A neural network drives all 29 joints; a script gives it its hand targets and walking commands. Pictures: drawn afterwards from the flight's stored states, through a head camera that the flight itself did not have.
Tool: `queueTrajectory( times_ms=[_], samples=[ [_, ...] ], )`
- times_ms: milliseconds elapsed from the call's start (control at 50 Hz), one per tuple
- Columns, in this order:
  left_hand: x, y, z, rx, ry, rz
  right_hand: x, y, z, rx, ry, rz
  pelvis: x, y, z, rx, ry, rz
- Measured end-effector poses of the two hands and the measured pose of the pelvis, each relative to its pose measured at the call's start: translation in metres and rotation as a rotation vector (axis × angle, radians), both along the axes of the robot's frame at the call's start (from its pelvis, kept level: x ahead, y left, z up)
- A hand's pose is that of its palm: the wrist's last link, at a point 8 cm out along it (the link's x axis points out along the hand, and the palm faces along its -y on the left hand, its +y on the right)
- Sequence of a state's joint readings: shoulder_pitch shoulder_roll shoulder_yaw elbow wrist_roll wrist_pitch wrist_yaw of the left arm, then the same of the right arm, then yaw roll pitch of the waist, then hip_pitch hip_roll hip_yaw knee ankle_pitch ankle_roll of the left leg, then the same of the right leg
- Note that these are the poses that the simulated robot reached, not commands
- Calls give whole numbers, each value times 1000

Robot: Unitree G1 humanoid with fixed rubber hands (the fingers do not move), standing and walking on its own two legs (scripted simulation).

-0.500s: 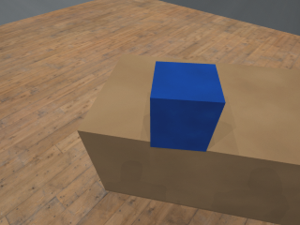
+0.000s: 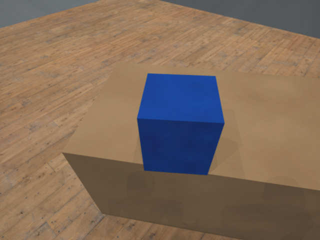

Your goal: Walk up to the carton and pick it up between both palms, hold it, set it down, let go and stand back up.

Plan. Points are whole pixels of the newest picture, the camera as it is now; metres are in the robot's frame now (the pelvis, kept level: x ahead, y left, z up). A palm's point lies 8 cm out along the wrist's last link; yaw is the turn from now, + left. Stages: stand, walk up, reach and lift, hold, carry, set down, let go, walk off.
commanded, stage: walk up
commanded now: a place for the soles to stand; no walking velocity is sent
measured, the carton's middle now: (178, 125) +0.48 -0.02 +0.01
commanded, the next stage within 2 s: reach and lift in 0.78 s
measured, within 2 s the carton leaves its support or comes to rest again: neither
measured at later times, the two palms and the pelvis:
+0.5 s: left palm out of the picture +0.09 +0.23 -0.12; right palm out of the picture +0.10 -0.25 -0.11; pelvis +0.03 -0.01 +0.01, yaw -2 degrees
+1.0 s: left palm (85, 229) +0.20 +0.23 -0.09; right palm out of the picture +0.17 -0.26 -0.10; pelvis +0.00 -0.01 -0.01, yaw -1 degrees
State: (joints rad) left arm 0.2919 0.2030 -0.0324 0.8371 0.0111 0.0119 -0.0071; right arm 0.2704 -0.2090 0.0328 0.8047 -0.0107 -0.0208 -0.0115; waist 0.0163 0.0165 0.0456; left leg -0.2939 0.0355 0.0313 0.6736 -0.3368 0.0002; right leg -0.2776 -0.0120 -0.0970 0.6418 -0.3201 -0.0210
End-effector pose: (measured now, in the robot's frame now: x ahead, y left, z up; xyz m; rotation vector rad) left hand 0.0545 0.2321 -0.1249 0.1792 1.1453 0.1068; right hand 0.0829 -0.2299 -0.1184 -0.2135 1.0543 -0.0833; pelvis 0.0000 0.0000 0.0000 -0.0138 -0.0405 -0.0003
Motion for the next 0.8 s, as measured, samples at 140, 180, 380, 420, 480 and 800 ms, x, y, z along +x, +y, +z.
queueTrajectory(
  times_ms=[140, 180, 380, 420, 480, 800],
  samples=[
    [26, -6, 6, -9, -30, -20, 37, 0, 13, 5, -53, 19, 13, -4, 7, 10, 9, -6],
    [31, -5, 7, -4, -32, -22, 40, -2, 14, 0, -55, 13, 15, -4, 8, 10, 8, -8],
    [39, 1, 10, 20, -10, -29, 28, -14, 8, -15, 14, -16, 23, -6, 10, 11, 4, -20],
    [39, 1, 10, 22, -2, -30, 22, -15, 7, -16, 33, -21, 24, -6, 11, 11, 3, -22],
    [38, 1, 10, 25, 11, -32, 15, -17, 5, -17, 58, -30, 25, -6, 12, 12, 2, -26],
    [31, 5, 7, 33, 80, -26, -8, -22, 1, -27, 123, -61, 26, -6, 12, 16, 15, -41]
  ],
)
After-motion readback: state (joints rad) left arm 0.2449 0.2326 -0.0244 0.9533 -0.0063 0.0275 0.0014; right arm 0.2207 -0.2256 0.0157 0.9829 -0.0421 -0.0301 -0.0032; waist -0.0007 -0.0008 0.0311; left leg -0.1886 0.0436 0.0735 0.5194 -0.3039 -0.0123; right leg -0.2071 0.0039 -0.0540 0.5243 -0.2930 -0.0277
